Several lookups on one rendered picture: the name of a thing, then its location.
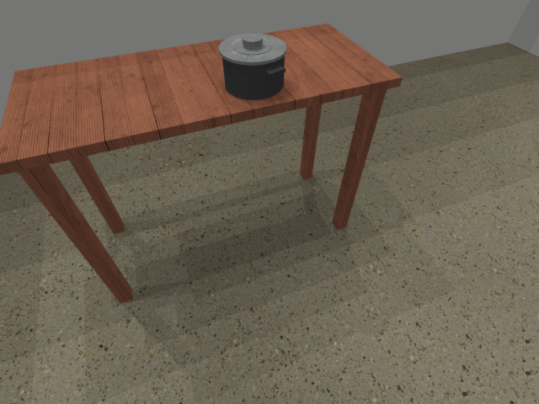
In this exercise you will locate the knob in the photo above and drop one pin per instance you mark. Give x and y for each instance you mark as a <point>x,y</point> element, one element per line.
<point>252,40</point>

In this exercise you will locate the pot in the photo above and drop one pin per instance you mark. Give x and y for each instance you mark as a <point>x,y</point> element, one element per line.
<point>254,82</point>

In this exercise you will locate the lid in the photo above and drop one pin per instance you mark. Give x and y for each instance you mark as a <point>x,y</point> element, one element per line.
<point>233,50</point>

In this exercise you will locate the table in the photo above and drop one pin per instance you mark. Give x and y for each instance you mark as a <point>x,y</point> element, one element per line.
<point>73,110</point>

